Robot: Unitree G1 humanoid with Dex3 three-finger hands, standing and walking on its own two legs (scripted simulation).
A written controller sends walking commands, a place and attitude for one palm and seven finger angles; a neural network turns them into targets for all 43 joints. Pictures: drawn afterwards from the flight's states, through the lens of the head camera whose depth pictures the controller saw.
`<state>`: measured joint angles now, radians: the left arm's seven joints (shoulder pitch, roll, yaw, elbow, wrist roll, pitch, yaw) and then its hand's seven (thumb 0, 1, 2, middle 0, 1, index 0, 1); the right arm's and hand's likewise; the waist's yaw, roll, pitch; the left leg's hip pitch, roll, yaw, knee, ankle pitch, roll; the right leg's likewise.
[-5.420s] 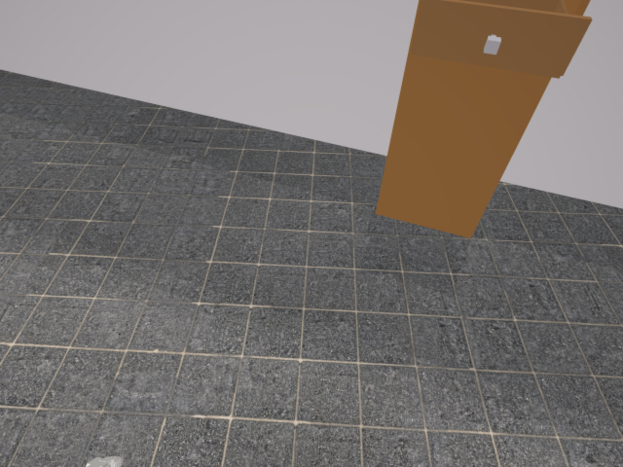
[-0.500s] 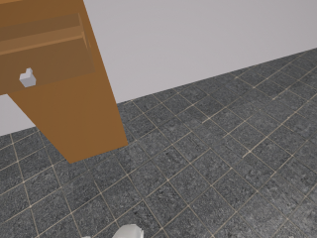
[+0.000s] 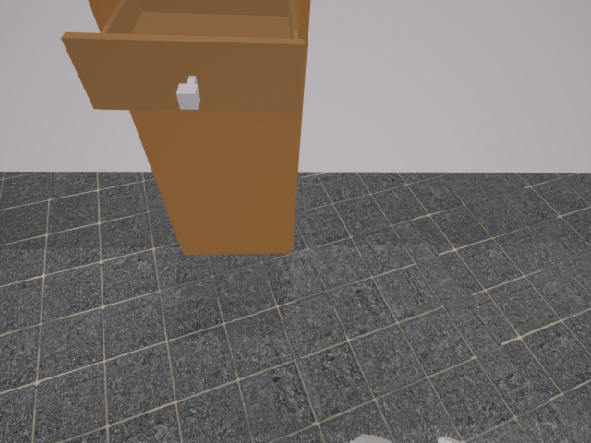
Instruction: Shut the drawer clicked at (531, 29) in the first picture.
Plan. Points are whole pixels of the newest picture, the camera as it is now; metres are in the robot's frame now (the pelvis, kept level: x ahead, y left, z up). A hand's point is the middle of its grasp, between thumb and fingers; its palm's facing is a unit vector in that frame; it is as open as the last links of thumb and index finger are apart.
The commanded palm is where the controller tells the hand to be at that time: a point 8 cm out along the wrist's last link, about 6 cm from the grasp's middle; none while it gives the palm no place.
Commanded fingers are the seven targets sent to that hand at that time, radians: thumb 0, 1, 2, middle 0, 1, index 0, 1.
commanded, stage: turn to face it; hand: left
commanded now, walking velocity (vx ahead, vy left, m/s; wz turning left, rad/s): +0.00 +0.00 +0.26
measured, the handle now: (190, 90) +0.62 +0.24 +0.12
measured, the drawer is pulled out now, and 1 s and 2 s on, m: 0.20 0.20 0.20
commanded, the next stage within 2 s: take the last steps up to it in 0.10 s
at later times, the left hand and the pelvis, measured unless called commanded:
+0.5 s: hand out of the picture -0.01 +0.17 -0.16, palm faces +0.20 -0.96 -0.22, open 7.3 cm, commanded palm none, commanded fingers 0.00 0.90 0.90 -0.20 -0.30 -0.20 -0.30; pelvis +0.02 -0.02 +0.00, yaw +7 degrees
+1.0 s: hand (183, 378) +0.23 +0.20 -0.17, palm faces +0.08 -0.98 -0.20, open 7.3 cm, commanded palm none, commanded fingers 0.00 0.90 0.90 -0.20 -0.30 -0.20 -0.30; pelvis +0.16 +0.01 -0.01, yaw +5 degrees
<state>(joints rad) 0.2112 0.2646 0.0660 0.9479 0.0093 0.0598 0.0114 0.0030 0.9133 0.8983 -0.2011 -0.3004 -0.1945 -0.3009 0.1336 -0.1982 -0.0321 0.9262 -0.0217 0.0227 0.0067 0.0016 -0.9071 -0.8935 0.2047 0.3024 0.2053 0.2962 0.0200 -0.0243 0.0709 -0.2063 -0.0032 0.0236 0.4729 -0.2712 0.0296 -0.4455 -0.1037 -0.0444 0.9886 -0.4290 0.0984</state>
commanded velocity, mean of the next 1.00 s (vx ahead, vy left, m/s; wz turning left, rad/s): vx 0.23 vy -0.02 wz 0.04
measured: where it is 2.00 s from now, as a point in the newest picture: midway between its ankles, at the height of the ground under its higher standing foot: (299, 424)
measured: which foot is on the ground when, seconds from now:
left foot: down 0.00-0.16, up 0.18-0.56, down 0.58-1.00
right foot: up 0.00-0.14, down 0.16-0.60, up 0.62-1.00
